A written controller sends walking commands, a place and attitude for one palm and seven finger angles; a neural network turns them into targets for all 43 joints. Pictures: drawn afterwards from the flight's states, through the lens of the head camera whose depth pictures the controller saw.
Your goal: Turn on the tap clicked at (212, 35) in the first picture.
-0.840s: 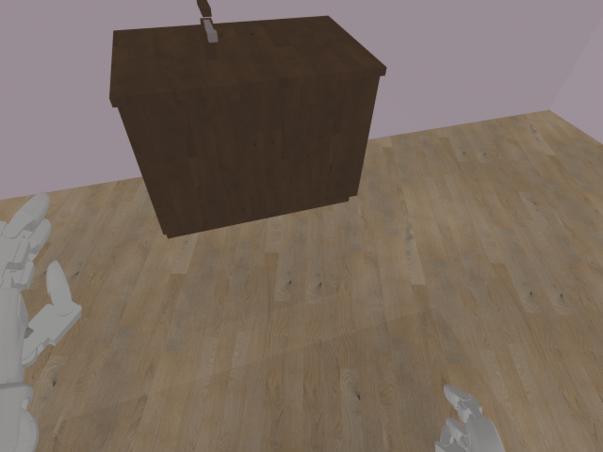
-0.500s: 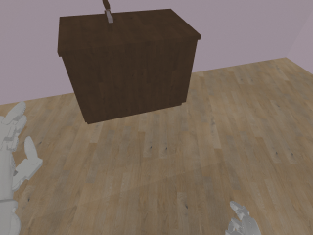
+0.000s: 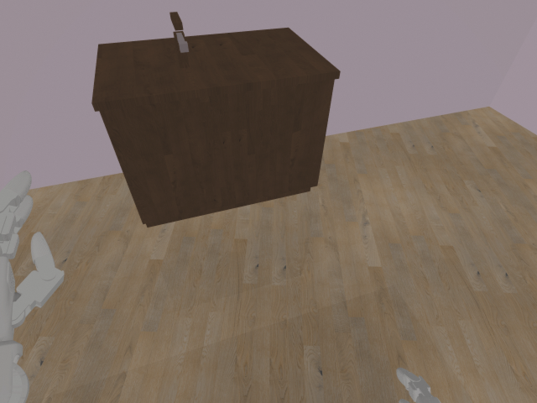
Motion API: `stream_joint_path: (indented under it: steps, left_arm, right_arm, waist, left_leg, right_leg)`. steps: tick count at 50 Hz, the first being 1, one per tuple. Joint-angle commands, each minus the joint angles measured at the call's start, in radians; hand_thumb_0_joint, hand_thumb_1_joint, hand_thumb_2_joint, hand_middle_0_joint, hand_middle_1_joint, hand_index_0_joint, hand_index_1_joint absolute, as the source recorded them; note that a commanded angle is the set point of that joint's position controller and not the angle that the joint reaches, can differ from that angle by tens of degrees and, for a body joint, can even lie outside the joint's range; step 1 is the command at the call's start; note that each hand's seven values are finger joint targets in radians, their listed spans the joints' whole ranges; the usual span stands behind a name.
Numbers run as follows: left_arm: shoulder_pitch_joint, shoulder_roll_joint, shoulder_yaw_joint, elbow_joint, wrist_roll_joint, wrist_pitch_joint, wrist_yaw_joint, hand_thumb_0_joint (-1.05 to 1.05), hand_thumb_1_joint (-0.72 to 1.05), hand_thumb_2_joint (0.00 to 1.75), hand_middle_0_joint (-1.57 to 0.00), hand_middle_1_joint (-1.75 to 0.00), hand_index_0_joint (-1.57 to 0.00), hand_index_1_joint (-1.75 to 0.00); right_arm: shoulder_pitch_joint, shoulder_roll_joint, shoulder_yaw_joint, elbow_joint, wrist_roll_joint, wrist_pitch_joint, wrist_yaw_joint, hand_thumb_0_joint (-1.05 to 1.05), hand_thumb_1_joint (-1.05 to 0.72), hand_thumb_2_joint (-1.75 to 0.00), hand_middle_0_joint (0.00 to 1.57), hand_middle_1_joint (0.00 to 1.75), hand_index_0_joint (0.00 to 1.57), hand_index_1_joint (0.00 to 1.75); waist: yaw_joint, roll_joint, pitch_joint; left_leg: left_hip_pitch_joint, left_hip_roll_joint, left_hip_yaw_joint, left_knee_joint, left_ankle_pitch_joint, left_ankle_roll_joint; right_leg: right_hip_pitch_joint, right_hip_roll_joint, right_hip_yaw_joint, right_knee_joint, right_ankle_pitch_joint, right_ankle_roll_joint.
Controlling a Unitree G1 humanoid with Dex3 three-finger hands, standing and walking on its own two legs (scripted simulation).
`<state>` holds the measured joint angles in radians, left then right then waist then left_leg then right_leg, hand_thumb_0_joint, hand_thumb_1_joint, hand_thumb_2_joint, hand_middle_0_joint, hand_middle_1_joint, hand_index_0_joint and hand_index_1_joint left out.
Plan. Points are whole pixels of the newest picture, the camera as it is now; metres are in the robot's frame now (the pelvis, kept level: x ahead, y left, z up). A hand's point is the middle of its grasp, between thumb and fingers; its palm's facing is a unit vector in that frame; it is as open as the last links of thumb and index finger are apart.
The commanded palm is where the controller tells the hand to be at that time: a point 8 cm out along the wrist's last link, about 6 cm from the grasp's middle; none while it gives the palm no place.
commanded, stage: walk to a spot facing it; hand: left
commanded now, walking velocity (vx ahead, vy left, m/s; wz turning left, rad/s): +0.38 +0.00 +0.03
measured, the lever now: (183, 47) +1.19 +0.36 +0.07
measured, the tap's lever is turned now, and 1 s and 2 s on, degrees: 0 0 0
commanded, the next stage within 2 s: none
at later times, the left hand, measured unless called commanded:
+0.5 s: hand (140, 176) +0.36 +0.20 +0.19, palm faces +0.37 -0.81 -0.45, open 7.4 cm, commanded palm +0.30 +0.25 +0.19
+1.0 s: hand (164, 129) +0.47 +0.20 +0.19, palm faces +0.55 -0.73 -0.41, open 7.4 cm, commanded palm +0.42 +0.23 +0.19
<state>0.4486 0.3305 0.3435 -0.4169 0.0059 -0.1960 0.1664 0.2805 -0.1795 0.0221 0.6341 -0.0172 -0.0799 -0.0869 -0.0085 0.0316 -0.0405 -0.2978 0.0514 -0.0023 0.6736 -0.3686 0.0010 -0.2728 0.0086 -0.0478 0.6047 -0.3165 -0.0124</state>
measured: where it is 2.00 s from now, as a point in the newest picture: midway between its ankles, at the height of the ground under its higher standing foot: (301, 361)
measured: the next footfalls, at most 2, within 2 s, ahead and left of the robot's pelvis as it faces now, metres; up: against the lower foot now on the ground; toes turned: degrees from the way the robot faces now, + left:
left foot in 0.20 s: +0.12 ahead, +0.13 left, +0.00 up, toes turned +9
right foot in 0.56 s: +0.27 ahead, -0.15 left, +0.00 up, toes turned -12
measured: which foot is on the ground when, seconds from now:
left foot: down 0.00-0.00, up 0.02-0.18, down 0.20-0.56, up 0.58-1.00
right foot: down 0.00-0.22, up 0.24-0.54, down 0.56-1.00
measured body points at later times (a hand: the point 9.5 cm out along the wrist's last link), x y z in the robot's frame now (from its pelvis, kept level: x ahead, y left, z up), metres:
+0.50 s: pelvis +0.13 -0.03 +0.01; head +0.15 -0.04 +0.46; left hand +0.33 +0.24 +0.21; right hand +0.28 -0.23 -0.09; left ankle +0.08 +0.12 -0.72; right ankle +0.20 -0.14 -0.69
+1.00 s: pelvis +0.30 -0.06 +0.00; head +0.32 -0.06 +0.45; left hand +0.44 +0.24 +0.21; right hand +0.49 -0.30 -0.08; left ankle +0.38 +0.06 -0.71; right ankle +0.23 -0.14 -0.72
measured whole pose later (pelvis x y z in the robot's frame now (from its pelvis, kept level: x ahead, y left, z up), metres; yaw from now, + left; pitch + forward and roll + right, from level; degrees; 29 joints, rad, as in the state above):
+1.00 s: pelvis +0.30 -0.06 +0.00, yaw +7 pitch -1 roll +3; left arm 0.49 0.37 0.39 -0.59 -0.01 -0.22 0.19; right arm 0.24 -0.23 -0.04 0.57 -0.01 -0.04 -0.07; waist 0.02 -0.07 0.06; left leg -0.41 0.05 0.24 0.61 -0.25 0.01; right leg -0.13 -0.14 -0.30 0.64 -0.46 -0.02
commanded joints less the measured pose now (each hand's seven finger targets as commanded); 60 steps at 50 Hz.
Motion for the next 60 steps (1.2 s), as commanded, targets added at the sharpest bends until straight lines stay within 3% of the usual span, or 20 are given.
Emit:
stream_joint_path:
  steps: [1, 3, 8, 9, 10, 12, 14, 18, 26, 27, 28, 30, 32, 39, 46, 49, 50, 51, 52, 60]
  left_arm:
    - [-0.151, 0.201, 0.097, -0.202, -0.005, -0.078, 0.015, 0.0, 0.9, 0.9, -0.2, -0.3, -0.2, -0.3]
    - [-0.151, 0.218, 0.111, -0.227, -0.002, -0.089, 0.02, 0.0, 0.9, 0.9, -0.2, -0.3, -0.2, -0.3]
    - [-0.088, 0.187, 0.119, -0.283, -0.022, -0.099, 0.022, 0.0, 0.9, 0.9, -0.2, -0.3, -0.2, -0.3]
    - [-0.11, 0.179, 0.104, -0.327, -0.028, -0.106, 0.019, 0.0, 0.9, 0.9, -0.2, -0.3, -0.2, -0.3]
    - [-0.098, 0.18, 0.118, -0.349, -0.034, -0.114, 0.021, 0.0, 0.9, 0.9, -0.2, -0.3, -0.2, -0.3]
    - [-0.12, 0.201, 0.116, -0.284, -0.02, -0.116, 0.017, 0.0, 0.9, 0.9, -0.2, -0.3, -0.2, -0.3]
    - [-0.138, 0.19, 0.1, -0.31, -0.014, -0.104, 0.008, 0.0, 0.9, 0.9, -0.2, -0.3, -0.2, -0.3]
    - [-0.057, 0.158, 0.097, -0.335, -0.011, -0.085, 0.001, 0.0, 0.9, 0.9, -0.2, -0.3, -0.2, -0.3]
    - [-0.033, 0.198, 0.148, -0.236, -0.017, -0.061, -0.005, 0.0, 0.9, 0.9, -0.2, -0.3, -0.2, -0.3]
    - [-0.052, 0.218, 0.15, -0.24, -0.011, -0.052, -0.005, 0.0, 0.9, 0.9, -0.2, -0.3, -0.2, -0.3]
    - [-0.028, 0.247, 0.173, -0.228, -0.009, -0.047, -0.001, 0.0, 0.9, 0.9, -0.2, -0.3, -0.2, -0.3]
    - [-0.05, 0.284, 0.215, -0.258, -0.033, -0.075, -0.01, 0.0, 0.9, 0.9, -0.2, -0.3, -0.2, -0.3]
    - [-0.022, 0.265, 0.207, -0.302, -0.031, -0.095, -0.017, 0.0, 0.9, 0.9, -0.2, -0.3, -0.2, -0.3]
    - [0.03, 0.231, 0.195, -0.317, -0.03, -0.098, 0.011, 0.0, 0.9, 0.9, -0.2, -0.3, -0.2, -0.3]
    - [-0.012, 0.206, 0.159, -0.325, -0.022, -0.076, 0.043, 0.0, 0.9, 0.9, -0.2, -0.3, -0.2, -0.3]
    - [-0.111, 0.211, 0.124, -0.358, -0.022, -0.08, 0.046, 0.0, 0.9, 0.9, -0.2, -0.3, -0.2, -0.3]
    - [-0.135, 0.22, 0.132, -0.386, -0.022, -0.096, 0.044, 0.0, 0.9, 0.9, -0.2, -0.3, -0.2, -0.3]
    - [-0.148, 0.221, 0.145, -0.407, -0.035, -0.109, 0.039, 0.0, 0.9, 0.9, -0.2, -0.3, -0.2, -0.3]
    - [-0.188, 0.257, 0.144, -0.354, -0.02, -0.11, 0.025, 0.0, 0.9, 0.9, -0.2, -0.3, -0.2, -0.3]
    - [0.05, 0.176, 0.185, -0.385, -0.059, -0.092, -0.003, 0.0, 0.9, 0.9, -0.2, -0.3, -0.2, -0.3]
  right_arm:
    - [-0.155, -0.125, -0.054, -0.154, 0.013, -0.061, 0.004, 0.0, -0.9, -0.9, 0.2, 0.3, 0.2, 0.3]
    - [-0.161, -0.129, -0.048, -0.141, 0.012, -0.057, 0.009, 0.0, -0.9, -0.9, 0.2, 0.3, 0.2, 0.3]
    - [-0.148, -0.098, -0.04, -0.16, 0.003, -0.039, 0.002, 0.0, -0.9, -0.9, 0.2, 0.3, 0.2, 0.3]
    - [-0.129, -0.115, -0.051, -0.166, 0.011, -0.046, -0.005, 0.0, -0.9, -0.9, 0.2, 0.3, 0.2, 0.3]
    - [-0.132, -0.154, -0.068, -0.169, 0.009, -0.047, -0.007, 0.0, -0.9, -0.9, 0.2, 0.3, 0.2, 0.3]
    - [-0.137, -0.13, -0.058, -0.152, 0.005, -0.057, 0.006, 0.0, -0.9, -0.9, 0.2, 0.3, 0.2, 0.3]
    - [-0.141, -0.126, -0.068, -0.136, 0.014, -0.067, 0.011, 0.0, -0.9, -0.9, 0.2, 0.3, 0.2, 0.3]
    - [-0.123, -0.126, -0.07, -0.138, 0.018, -0.082, 0.018, 0.0, -0.9, -0.9, 0.2, 0.3, 0.2, 0.3]
    - [-0.139, -0.111, -0.066, -0.146, 0.016, -0.063, -0.001, 0.0, -0.9, -0.9, 0.2, 0.3, 0.2, 0.3]
    - [-0.132, -0.093, -0.068, -0.147, 0.024, -0.055, 0.002, 0.0, -0.9, -0.9, 0.2, 0.3, 0.2, 0.3]
    - [-0.151, -0.07, -0.062, -0.172, 0.022, -0.051, 0.006, 0.0, -0.9, -0.9, 0.2, 0.3, 0.2, 0.3]
    - [-0.155, -0.108, -0.068, -0.14, 0.011, -0.054, 0.024, 0.0, -0.9, -0.9, 0.2, 0.3, 0.2, 0.3]
    - [-0.188, -0.111, -0.065, -0.127, 0.017, -0.032, 0.027, 0.0, -0.9, -0.9, 0.2, 0.3, 0.2, 0.3]
    - [-0.157, -0.107, -0.073, -0.161, 0.012, -0.003, 0.022, 0.0, -0.9, -0.9, 0.2, 0.3, 0.2, 0.3]
    - [-0.129, -0.094, -0.073, -0.213, 0.013, -0.015, 0.016, 0.0, -0.9, -0.9, 0.2, 0.3, 0.2, 0.3]
    - [-0.094, -0.1, -0.078, -0.208, 0.013, -0.024, 0.004, 0.0, -0.9, -0.9, 0.2, 0.3, 0.2, 0.3]
    - [-0.106, -0.117, -0.083, -0.216, 0.014, -0.028, 0.002, 0.0, -0.9, -0.9, 0.2, 0.3, 0.2, 0.3]
    - [-0.128, -0.131, -0.078, -0.223, 0.013, -0.037, 0.015, 0.0, -0.9, -0.9, 0.2, 0.3, 0.2, 0.3]
    - [-0.129, -0.134, -0.072, -0.214, 0.022, -0.042, 0.034, 0.0, -0.9, -0.9, 0.2, 0.3, 0.2, 0.3]
    - [-0.14, -0.12, -0.08, -0.18, 0.035, -0.062, 0.037, 0.0, -0.9, -0.9, 0.2, 0.3, 0.2, 0.3]
  waist:
    - [0.018, -0.259, 0.052]
    - [0.02, -0.15, 0.057]
    - [-0.006, -0.085, -0.044]
    - [-0.021, 0.02, -0.071]
    - [-0.023, 0.263, -0.099]
    - [-0.033, 0.25, -0.02]
    - [-0.024, 0.107, 0.028]
    - [-0.001, 0.179, 0.005]
    - [0.024, 0.091, -0.072]
    - [0.029, -0.112, -0.118]
    - [0.036, -0.358, -0.134]
    - [0.023, -0.255, -0.097]
    - [0.015, -0.147, -0.029]
    - [0.012, -0.117, -0.036]
    - [0.041, -0.19, -0.017]
    - [-0.028, -0.096, -0.1]
    - [-0.037, 0.075, -0.153]
    - [-0.011, 0.297, -0.155]
    - [-0.015, 0.217, -0.105]
    - [0.01, 0.224, -0.052]
  left_leg:
    - [-0.374, -0.023, 0.061, 0.281, -0.152, 0.004]
    - [-0.403, 0.029, 0.005, 0.32, -0.179, 0.003]
    - [0.085, -0.023, 0.179, -0.168, 0.135, 0.0]
    - [0.241, 0.014, 0.116, -0.24, 0.138, 0.024]
    - [0.396, 0.225, -0.196, -0.311, 0.126, 0.113]
    - [0.295, 0.423, -0.521, -0.438, 0.043, 0.247]
    - [0.299, 0.406, -0.405, -0.395, 0.153, 0.261]
    - [0.22, 0.278, -0.067, -0.393, 0.24, 0.171]
    - [0.029, 0.187, 0.129, -0.038, 0.269, 0.094]
    - [-0.101, 0.115, 0.169, 0.248, 0.159, 0.065]
    - [-0.369, -0.028, 0.144, 0.559, -0.18, 0.026]
    - [-0.409, 0.029, -0.023, 0.739, -0.12, 0.003]
    - [-0.441, 0.068, -0.027, 0.777, -0.006, -0.023]
    - [-0.335, 0.088, 0.095, 0.293, 0.088, -0.021]
    - [-0.172, 0.005, 0.241, -0.004, 0.09, 0.004]
    - [0.148, -0.06, 0.261, -0.159, 0.176, 0.034]
    - [0.323, 0.058, 0.032, -0.212, 0.218, 0.108]
    - [0.42, 0.342, -0.462, -0.283, 0.52, 0.263]
    - [0.336, 0.395, -0.597, -0.328, 0.478, 0.311]
    - [-0.102, 0.2, -0.177, -0.42, -0.084, 0.178]
  right_leg:
    - [0.173, -0.373, 0.572, -0.354, -0.276, -0.226]
    - [0.209, -0.401, 0.533, -0.321, -0.053, -0.266]
    - [0.057, -0.188, 0.102, -0.094, 0.131, -0.105]
    - [-0.041, -0.141, 0.059, 0.09, 0.141, -0.06]
    - [-0.261, -0.042, -0.019, 0.324, -0.042, 0.008]
    - [-0.431, -0.065, 0.054, 0.628, -0.259, 0.013]
    - [-0.52, -0.117, 0.066, 0.662, -0.196, 0.03]
    - [-0.392, -0.124, -0.045, 0.457, -0.046, 0.041]
    - [0.188, -0.029, -0.189, -0.075, 0.08, 0.028]
    - [0.308, -0.165, 0.006, -0.151, 0.037, -0.029]
    - [0.408, -0.412, 0.476, -0.254, 0.137, -0.152]
    - [0.279, -0.485, 0.547, -0.353, -0.144, -0.177]
    - [0.202, -0.441, 0.341, -0.33, -0.012, -0.155]
    - [0.21, -0.374, -0.022, -0.276, 0.396, -0.119]
    - [0.238, -0.365, -0.082, -0.176, 0.543, -0.101]
    - [0.102, -0.314, -0.181, 0.2, 0.588, -0.03]
    - [-0.066, -0.245, -0.182, 0.45, 0.372, 0.019]
    - [-0.302, -0.08, -0.107, 0.699, -0.238, 0.063]
    - [-0.376, -0.085, 0.021, 0.776, -0.316, 0.047]
    - [-0.106, -0.102, -0.057, 0.336, -0.083, 0.081]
